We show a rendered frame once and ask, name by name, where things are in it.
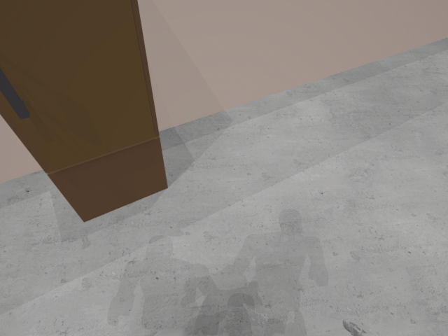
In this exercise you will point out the right robot hand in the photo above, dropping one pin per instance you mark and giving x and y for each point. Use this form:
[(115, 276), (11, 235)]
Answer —
[(356, 328)]

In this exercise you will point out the cupboard door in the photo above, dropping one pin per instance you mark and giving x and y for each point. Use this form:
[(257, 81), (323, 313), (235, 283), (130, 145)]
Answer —
[(77, 66)]

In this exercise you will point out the handle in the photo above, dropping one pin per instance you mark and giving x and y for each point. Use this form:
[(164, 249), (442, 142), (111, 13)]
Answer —
[(12, 97)]

